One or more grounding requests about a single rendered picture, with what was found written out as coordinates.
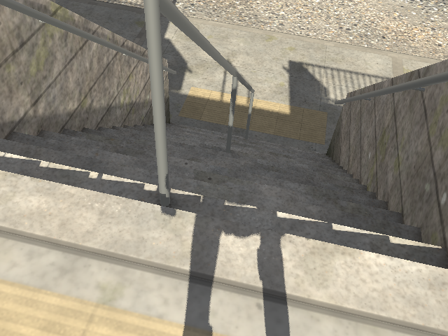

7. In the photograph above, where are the stairs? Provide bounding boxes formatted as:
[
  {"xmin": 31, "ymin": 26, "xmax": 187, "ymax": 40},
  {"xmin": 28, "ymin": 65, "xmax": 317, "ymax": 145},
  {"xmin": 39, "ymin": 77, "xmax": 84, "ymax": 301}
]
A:
[{"xmin": 0, "ymin": 122, "xmax": 448, "ymax": 269}]

